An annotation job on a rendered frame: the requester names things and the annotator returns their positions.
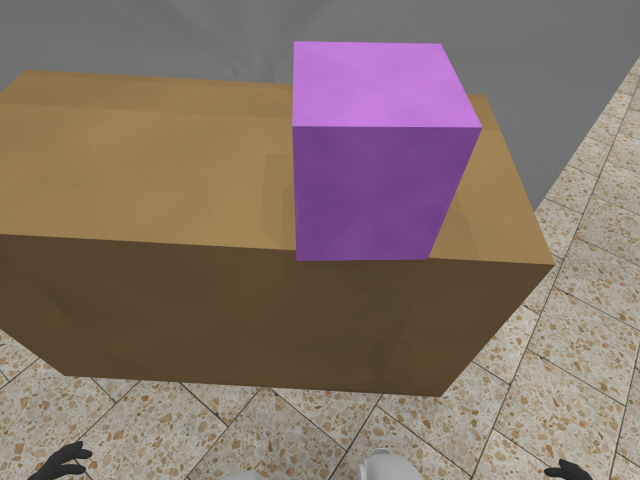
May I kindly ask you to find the left robot hand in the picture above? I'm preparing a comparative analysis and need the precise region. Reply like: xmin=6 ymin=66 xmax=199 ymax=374
xmin=27 ymin=441 xmax=93 ymax=480

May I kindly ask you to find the pedestal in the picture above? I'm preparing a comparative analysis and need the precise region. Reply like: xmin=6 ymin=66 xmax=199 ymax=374
xmin=0 ymin=70 xmax=555 ymax=397

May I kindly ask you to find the robot right thigh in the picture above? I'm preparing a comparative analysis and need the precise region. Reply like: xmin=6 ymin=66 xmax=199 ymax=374
xmin=358 ymin=454 xmax=425 ymax=480

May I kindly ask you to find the right robot shin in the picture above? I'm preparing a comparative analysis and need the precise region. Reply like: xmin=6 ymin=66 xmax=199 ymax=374
xmin=369 ymin=448 xmax=390 ymax=458

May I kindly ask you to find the right robot hand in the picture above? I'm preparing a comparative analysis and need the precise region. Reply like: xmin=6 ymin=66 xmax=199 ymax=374
xmin=544 ymin=459 xmax=593 ymax=480

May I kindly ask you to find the carton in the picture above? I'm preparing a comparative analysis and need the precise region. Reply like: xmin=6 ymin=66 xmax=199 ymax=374
xmin=292 ymin=41 xmax=483 ymax=261

